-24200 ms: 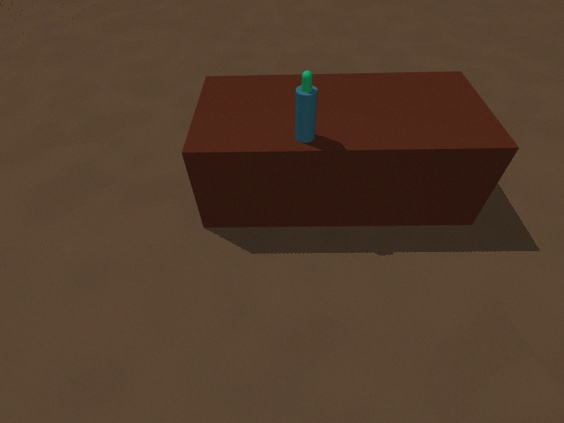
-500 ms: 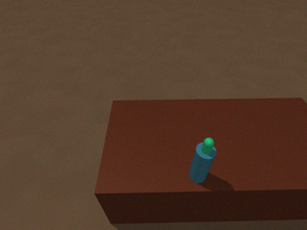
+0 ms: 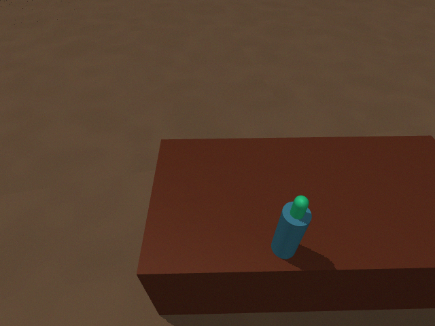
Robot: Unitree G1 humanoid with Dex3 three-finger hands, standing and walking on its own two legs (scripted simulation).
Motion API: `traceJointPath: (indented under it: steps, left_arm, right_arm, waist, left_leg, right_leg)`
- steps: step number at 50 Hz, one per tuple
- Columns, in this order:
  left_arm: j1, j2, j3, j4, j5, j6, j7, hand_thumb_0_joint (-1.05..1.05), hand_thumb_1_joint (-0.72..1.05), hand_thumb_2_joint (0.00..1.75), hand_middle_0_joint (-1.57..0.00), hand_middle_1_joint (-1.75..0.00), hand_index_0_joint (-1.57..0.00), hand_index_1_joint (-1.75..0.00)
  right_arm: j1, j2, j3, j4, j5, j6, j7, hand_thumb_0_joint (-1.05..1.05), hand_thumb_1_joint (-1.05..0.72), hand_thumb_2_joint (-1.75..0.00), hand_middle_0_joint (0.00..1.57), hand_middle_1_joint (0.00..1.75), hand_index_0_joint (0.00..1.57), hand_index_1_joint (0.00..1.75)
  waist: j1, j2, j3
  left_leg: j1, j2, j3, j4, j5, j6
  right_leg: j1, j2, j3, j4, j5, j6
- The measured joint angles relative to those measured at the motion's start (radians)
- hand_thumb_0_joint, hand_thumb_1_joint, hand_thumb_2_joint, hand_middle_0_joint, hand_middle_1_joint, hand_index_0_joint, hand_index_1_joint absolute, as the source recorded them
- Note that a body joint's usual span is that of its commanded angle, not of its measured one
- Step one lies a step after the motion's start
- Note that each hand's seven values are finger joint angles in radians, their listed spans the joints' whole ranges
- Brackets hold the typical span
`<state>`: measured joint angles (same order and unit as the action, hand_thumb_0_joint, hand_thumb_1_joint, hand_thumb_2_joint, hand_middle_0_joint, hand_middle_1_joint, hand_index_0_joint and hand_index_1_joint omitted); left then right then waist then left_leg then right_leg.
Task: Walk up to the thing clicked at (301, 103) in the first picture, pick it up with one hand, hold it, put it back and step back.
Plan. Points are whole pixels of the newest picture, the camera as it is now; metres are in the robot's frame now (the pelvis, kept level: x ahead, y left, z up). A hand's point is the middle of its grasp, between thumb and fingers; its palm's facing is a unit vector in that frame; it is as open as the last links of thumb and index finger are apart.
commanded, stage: home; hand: right
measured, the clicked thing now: (291, 225) +0.44 -0.19 -0.20
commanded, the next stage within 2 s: stand in 0.14 s
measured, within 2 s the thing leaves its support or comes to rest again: neither
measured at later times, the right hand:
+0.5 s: hand out of the picture +0.07 -0.25 -0.15, palm faces -0.04 +0.93 -0.37, open 14.1 cm
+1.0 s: hand out of the picture +0.07 -0.25 -0.15, palm faces -0.05 +0.93 -0.36, open 7.4 cm
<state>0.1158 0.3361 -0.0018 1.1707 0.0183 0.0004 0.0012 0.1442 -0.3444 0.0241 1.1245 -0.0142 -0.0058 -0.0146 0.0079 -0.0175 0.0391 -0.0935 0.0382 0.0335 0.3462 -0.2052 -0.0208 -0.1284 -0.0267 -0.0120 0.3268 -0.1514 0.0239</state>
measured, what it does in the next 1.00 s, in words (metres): stands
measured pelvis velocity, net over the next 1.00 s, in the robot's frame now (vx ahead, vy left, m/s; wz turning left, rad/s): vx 0.01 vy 0.01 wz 0.01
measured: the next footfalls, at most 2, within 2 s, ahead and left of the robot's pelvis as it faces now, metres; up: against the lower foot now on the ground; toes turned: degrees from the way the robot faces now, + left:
none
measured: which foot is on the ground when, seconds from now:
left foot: down 0.00-1.00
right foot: down 0.00-1.00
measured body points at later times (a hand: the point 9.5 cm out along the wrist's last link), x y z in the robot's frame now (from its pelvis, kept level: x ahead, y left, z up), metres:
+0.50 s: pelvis +0.00 +0.01 +0.00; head +0.00 +0.01 +0.45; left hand +0.07 +0.30 -0.14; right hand +0.08 -0.29 -0.13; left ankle -0.01 +0.13 -0.75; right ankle +0.02 -0.13 -0.75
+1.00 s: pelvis +0.01 +0.01 +0.00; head +0.01 +0.01 +0.45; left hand +0.07 +0.30 -0.14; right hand +0.08 -0.29 -0.13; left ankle -0.01 +0.13 -0.75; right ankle +0.02 -0.13 -0.75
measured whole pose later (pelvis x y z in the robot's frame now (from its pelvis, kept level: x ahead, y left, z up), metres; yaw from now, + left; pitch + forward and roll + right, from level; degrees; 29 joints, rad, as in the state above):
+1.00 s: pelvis +0.01 +0.01 +0.00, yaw +1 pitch -2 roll +0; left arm 0.12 0.34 0.00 1.15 0.02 -0.01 0.00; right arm 0.13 -0.35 0.01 1.13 -0.01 -0.01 0.00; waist 0.00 -0.01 0.04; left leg -0.09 0.02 0.02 0.33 -0.20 -0.01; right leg -0.12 -0.04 -0.02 0.31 -0.15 0.04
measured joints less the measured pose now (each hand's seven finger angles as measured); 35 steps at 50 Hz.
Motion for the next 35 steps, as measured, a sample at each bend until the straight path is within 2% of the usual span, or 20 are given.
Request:
traceJointPath:
  steps: [14, 18, 23, 29, 35]
  left_arm:
    - [-0.017, 0.003, 0.003, -0.008, 0.000, -0.001, -0.002, 0.00, 0.90, 0.90, -0.20, -0.30, -0.20, -0.30]
    - [-0.012, 0.005, 0.003, -0.010, 0.000, -0.002, -0.002, 0.00, 0.90, 0.90, -0.20, -0.30, -0.20, -0.30]
    - [-0.007, 0.006, 0.002, -0.011, -0.001, -0.001, -0.002, 0.00, 0.90, 0.90, -0.20, -0.30, -0.20, -0.30]
    - [-0.002, 0.006, 0.001, -0.012, -0.001, -0.001, -0.003, 0.01, 0.91, 0.90, -0.20, -0.30, -0.20, -0.30]
    - [0.002, 0.005, 0.000, -0.016, -0.001, -0.003, -0.004, 0.01, 0.91, 0.90, -0.20, -0.30, -0.20, -0.29]
  right_arm:
    - [-0.011, -0.002, -0.003, -0.001, 0.000, -0.001, 0.002, 0.00, 0.54, -0.05, 0.06, 0.05, 0.06, 0.05]
    - [-0.012, -0.002, -0.004, -0.003, 0.001, -0.004, 0.003, 0.00, 0.47, -0.11, 0.10, 0.11, 0.10, 0.11]
    - [-0.012, -0.004, -0.006, -0.002, 0.001, -0.003, 0.004, 0.00, 0.24, -0.34, 0.16, 0.21, 0.16, 0.21]
    - [-0.012, -0.003, -0.007, 0.000, 0.000, -0.001, 0.006, 0.00, -0.16, -0.67, 0.19, 0.27, 0.19, 0.27]
    - [-0.010, -0.003, -0.008, 0.002, 0.000, 0.000, 0.009, 0.00, -0.58, -0.82, 0.20, 0.29, 0.20, 0.29]
  waist:
    - [-0.002, 0.000, -0.004]
    - [-0.003, 0.000, -0.003]
    - [-0.003, 0.003, -0.001]
    - [-0.003, 0.004, 0.001]
    - [-0.003, 0.006, 0.003]
  left_leg:
    - [0.010, -0.011, -0.001, -0.012, 0.003, 0.008]
    - [0.010, -0.013, 0.000, -0.015, 0.004, 0.009]
    - [0.011, -0.015, 0.000, -0.016, 0.005, 0.011]
    - [0.009, -0.016, -0.001, -0.017, 0.005, 0.011]
    - [0.006, -0.017, -0.004, -0.018, 0.006, 0.012]
  right_leg:
    - [0.013, -0.011, -0.001, -0.013, 0.002, 0.009]
    - [0.012, -0.013, 0.000, -0.013, 0.002, 0.010]
    - [0.012, -0.015, 0.000, -0.015, 0.003, 0.011]
    - [0.011, -0.016, -0.001, -0.015, 0.003, 0.012]
    - [0.008, -0.017, -0.003, -0.015, 0.002, 0.012]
